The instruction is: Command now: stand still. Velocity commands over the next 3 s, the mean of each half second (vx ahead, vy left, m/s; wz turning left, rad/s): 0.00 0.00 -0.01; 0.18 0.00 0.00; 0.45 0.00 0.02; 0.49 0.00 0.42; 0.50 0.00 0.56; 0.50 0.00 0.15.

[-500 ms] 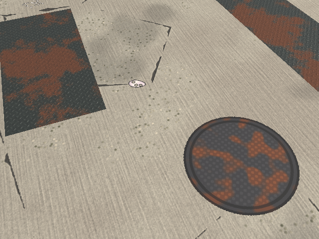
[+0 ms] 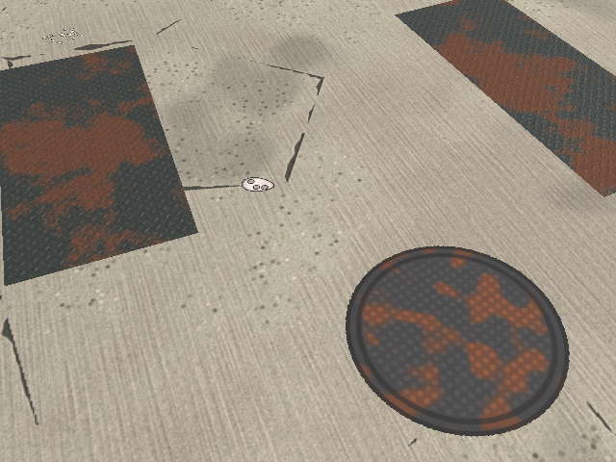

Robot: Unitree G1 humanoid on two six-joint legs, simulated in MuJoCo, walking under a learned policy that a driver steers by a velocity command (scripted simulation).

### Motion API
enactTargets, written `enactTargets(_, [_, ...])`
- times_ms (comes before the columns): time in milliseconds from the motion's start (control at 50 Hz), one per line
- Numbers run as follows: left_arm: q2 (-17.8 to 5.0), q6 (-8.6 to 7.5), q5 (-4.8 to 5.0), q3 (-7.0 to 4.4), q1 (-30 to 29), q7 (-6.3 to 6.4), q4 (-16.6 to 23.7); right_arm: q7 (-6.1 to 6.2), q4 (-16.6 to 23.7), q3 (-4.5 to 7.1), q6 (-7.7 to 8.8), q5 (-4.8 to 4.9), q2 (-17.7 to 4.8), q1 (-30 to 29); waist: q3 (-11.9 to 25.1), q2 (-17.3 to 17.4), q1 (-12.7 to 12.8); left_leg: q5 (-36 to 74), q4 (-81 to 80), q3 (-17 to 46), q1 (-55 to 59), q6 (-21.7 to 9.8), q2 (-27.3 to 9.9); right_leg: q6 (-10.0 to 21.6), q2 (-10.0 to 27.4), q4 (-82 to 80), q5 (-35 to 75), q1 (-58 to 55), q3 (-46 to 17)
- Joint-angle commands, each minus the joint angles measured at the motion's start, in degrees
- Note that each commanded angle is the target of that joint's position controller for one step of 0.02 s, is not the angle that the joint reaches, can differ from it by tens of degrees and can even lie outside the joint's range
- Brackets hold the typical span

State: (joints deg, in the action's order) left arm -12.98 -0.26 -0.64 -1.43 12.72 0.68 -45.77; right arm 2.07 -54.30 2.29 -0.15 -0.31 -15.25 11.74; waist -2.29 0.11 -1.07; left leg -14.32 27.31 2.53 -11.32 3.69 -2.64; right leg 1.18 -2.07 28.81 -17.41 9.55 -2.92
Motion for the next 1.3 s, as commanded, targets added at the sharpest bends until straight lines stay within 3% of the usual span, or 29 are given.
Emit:
enactTargets(20, [-6.5,-0.75,0.11,-1.59,0.1,0.22,1.8,0.41,1.0,1.26,0.45,0.08,-6.4,0.2,1.7,-0.9,0.1,9.3,-2.3,0.1,2.2,-0.6,-0.3,1.1,4.0,-6.3,12.4,2.4,-3.9])
enactTargets(320, [-6.4,-0.66,0.46,-1.07,2.3,0.79,-5.5,0.94,-4.6,0.91,0.00,0.23,-5.2,1.7,0.3,-0.4,0.2,9.0,-3.1,-0.6,1.9,-1.1,0.4,0.4,2.9,-6.6,11.6,2.7,-2.0])
enactTargets(640, [-5.4,-0.47,0.67,-0.32,4.4,1.14,-10.9,1.10,-7.7,0.16,-0.11,0.28,-3.4,3.9,-0.7,-0.1,0.5,7.8,-3.3,-1.1,1.0,-1.6,1.0,0.0,2.3,-7.0,9.7,3.3,-1.0])
enactTargets(660, [-5.0,-0.36,0.67,-0.22,5.4,1.24,-11.6,1.13,-8.3,-0.05,-0.17,0.29,-2.6,5.0,0.5,-0.6,0.5,2.9,-3.0,-2.1,1.4,-1.6,1.9,0.2,1.9,-7.7,3.5,2.8,-0.7])
enactTargets(700, [-7.3,0.00,1.36,-0.98,5.7,1.61,-11.7,1.27,-8.2,0.01,-0.15,0.85,-2.4,4.7,-2.0,-3.1,1.1,-12.8,1.8,-5.2,-2.7,-2.7,4.9,2.6,2.6,-9.6,-18.3,5.4,-3.1])
enactTargets(720, [-8.4,-0.10,1.59,-1.30,6.2,1.65,-11.4,1.18,-7.4,-0.02,0.26,0.83,-2.3,3.7,-4.4,-4.9,1.7,-16.9,4.7,-5.7,-6.5,-3.3,5.3,4.5,5.2,-12.0,-26.5,7.1,-6.9])
enactTargets(760, [-11.5,-1.06,2.11,-2.41,8.8,1.43,-11.7,0.33,-5.7,-0.62,2.12,0.96,-0.1,1.9,-6.8,-11.1,2.9,-12.5,14.7,-5.9,-11.8,-4.2,4.3,9.8,14.3,-18.1,-33.5,7.1,-19.9])
enactTargets(800, [-11.1,-2.00,2.21,-2.56,6.7,1.29,-10.8,-0.86,-5.0,-0.53,4.01,1.71,-0.2,2.3,-8.8,-11.1,1.5,-12.4,17.7,-3.2,-13.1,-6.5,1.2,12.3,18.3,-19.9,-30.0,8.9,-24.8])
enactTargets(820, [-10.3,-2.24,2.50,-2.39,4.2,1.11,-10.0,-1.34,-5.2,-0.58,4.74,2.07,0.1,4.0,-9.0,-10.5,-0.2,-13.1,12.5,-3.2,-10.4,-7.8,0.7,11.2,17.4,-18.4,-26.6,9.7,-22.3])
enactTargets(860, [-8.6,-2.17,2.96,-1.94,-1.2,0.80,-8.0,-1.74,-9.2,0.21,5.48,1.63,-0.6,13.2,-6.7,-5.5,-4.6,-3.8,-1.6,-4.5,7.0,-8.0,3.1,6.6,9.7,-9.6,-15.9,16.6,-11.0])
enactTargets(880, [-5.4,-2.60,2.25,-1.01,-1.8,0.51,-7.3,-1.71,-10.9,1.21,5.51,1.05,-3.7,20.0,-2.9,4.1,-6.3,-6.6,-7.1,7.2,15.2,-9.1,-4.1,3.4,4.3,6.3,-8.2,21.4,-2.9])
enactTargets(900, [-3.2,-3.61,2.03,-0.57,-2.1,0.76,-4.9,-2.35,-11.2,2.90,5.86,1.28,-11.5,26.4,-0.1,18.3,-7.2,-15.3,-17.2,31.4,20.8,-16.3,-16.6,0.7,-1.9,22.6,-11.4,31.0,3.6])
enactTargets(920, [-5.0,-4.43,3.32,-1.04,-1.8,0.77,-4.7,-2.67,-10.6,1.90,6.64,0.11,-9.4,23.5,-2.1,14.1,-4.8,-21.8,-20.3,41.2,16.9,-20.1,-21.1,1.4,0.3,34.1,-14.9,35.0,-1.7])
enactTargets(940, [-5.8,-5.07,3.95,-1.16,-1.4,0.26,-5.1,-2.64,-8.6,0.95,7.20,0.47,-5.8,18.2,-6.5,8.3,-2.6,-21.1,-19.9,35.4,14.8,-19.0,-19.7,2.6,3.6,38.7,-9.6,38.3,-3.3])
enactTargets(960, [-5.7,-5.57,3.58,-1.27,-0.5,-0.19,-6.1,-2.80,-7.4,0.51,7.42,0.68,-4.3,15.4,-6.6,6.3,-1.6,-16.9,-19.8,27.9,14.5,-16.6,-16.3,3.4,5.6,38.7,-3.9,38.6,-2.5])
enactTargets(1000, [-7.4,-6.16,2.24,-2.28,-2.7,-0.66,-6.0,-3.00,-6.5,-0.28,6.98,0.72,-2.2,14.4,-5.6,5.0,-1.3,-1.8,-20.0,16.7,15.4,-13.1,-12.0,3.3,8.0,33.4,3.8,37.3,-0.6])
enactTargets(1020, [-6.8,-6.14,2.01,-2.38,-3.3,-1.12,-6.0,-2.82,-6.8,-0.68,6.54,0.46,-1.0,16.2,-4.4,5.7,-1.7,4.8,-19.9,12.7,15.9,-12.4,-10.2,2.7,8.1,31.5,5.8,35.8,0.7])
enactTargets(1080, [-3.5,-5.49,1.90,-1.60,-8.3,-1.82,-4.2,-1.75,-6.8,-0.67,5.54,0.08,-2.6,19.1,-3.8,5.1,-2.6,16.5,-20.0,7.0,15.5,-13.3,-8.9,0.3,7.5,24.0,9.7,35.2,3.6])
enactTargets(1140, [-2.1,-5.42,2.08,-0.61,-16.3,-2.11,-1.0,-0.93,-5.7,-0.38,5.06,0.00,-4.8,19.0,-5.4,5.0,-3.8,16.1,-22.0,3.8,10.1,-13.3,-7.9,-1.0,5.6,11.6,15.5,30.0,5.5])
enactTargets(1240, [-4.1,-5.65,2.58,-0.53,-21.7,-3.22,1.8,-0.66,-6.2,0.51,4.97,1.19,-5.9,20.4,-7.4,5.7,-2.9,19.7,-21.8,2.2,13.1,-13.2,-11.1,1.2,4.6,2.9,18.2,26.0,4.9])
enactTargets(1280, [-6.2,-5.99,2.48,-1.37,-19.3,-3.52,1.8,-0.65,-5.7,1.07,4.55,1.06,-6.9,18.9,-4.5,6.2,-0.1,32.7,-16.8,1.1,16.7,-12.0,-12.1,3.1,3.2,1.5,15.9,21.0,5.3])
enactTargets(1300, [-7.8,-6.02,2.44,-2.21,-15.2,-3.39,0.9,-0.68,-5.3,1.41,4.17,0.78,-7.7,18.0,-0.9,7.4,2.4,44.0,-11.4,0.3,17.5,-11.3,-12.0,4.2,1.4,2.1,14.5,14.9,6.4])
